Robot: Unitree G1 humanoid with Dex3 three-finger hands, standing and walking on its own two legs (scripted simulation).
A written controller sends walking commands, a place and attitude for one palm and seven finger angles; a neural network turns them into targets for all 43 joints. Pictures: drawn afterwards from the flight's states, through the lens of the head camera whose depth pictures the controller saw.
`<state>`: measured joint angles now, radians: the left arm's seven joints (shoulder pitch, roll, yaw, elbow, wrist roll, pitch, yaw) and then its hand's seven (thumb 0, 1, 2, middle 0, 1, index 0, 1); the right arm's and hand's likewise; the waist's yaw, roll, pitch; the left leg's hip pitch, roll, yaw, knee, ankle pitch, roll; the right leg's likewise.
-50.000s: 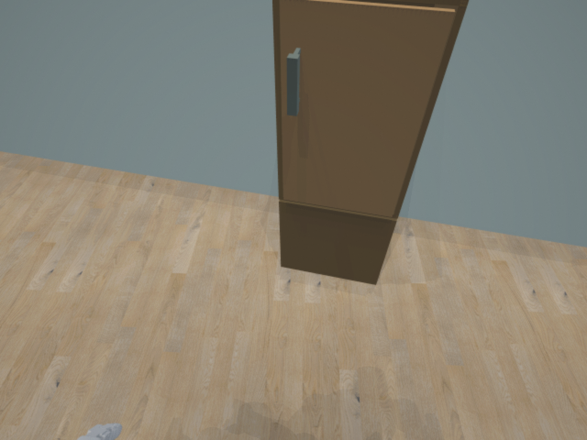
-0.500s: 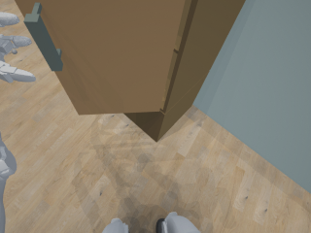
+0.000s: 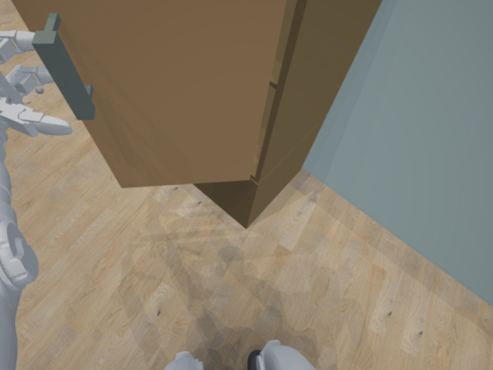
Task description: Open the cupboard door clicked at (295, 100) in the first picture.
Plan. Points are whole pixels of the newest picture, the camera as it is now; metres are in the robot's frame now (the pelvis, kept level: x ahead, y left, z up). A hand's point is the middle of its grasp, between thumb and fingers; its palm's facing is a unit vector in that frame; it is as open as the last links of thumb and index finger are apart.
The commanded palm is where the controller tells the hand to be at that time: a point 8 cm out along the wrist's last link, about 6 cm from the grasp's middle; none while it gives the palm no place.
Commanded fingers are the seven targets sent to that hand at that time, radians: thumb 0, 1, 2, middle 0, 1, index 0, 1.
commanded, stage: slide the fingers in behind the handle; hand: left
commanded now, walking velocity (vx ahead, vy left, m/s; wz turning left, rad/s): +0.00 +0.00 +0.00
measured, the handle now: (70, 70) +0.55 +0.22 +0.12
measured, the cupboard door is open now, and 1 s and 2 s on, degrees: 48 47 46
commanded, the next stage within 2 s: close the thumb around the handle in 1.04 s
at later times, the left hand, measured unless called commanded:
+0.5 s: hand (68, 89) +0.51 +0.21 +0.12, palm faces +0.01 -1.00 -0.03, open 13.9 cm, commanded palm +0.49 +0.25 +0.12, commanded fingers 0.00 -0.50 0.30 -0.30 -1.20 -0.30 -1.20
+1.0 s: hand (71, 91) +0.51 +0.21 +0.12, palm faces +0.00 -1.00 -0.02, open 13.9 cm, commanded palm +0.49 +0.25 +0.12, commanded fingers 0.00 -0.50 0.30 -0.30 -1.20 -0.30 -1.20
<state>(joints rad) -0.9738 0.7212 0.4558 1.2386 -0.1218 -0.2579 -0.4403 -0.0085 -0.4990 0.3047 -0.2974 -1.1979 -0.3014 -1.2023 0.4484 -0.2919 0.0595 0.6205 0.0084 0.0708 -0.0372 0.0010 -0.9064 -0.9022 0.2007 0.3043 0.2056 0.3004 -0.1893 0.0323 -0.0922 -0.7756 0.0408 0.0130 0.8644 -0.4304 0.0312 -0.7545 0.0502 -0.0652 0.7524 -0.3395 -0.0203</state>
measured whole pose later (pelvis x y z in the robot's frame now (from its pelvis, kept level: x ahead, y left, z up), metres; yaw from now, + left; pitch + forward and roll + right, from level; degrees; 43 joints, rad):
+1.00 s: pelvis -0.01 -0.01 +0.00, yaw +0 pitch +18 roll -3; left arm -0.97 0.63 0.41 1.22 -0.11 -0.29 -0.34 -0.01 -0.50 0.30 -0.30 -1.20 -0.30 -1.20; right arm 0.44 -0.30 0.04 0.63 0.01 0.04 -0.03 0.00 -0.91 -0.90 0.20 0.30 0.20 0.30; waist -0.18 0.03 -0.08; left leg -0.75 0.04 0.01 0.85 -0.42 0.02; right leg -0.74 0.05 -0.06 0.76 -0.34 -0.03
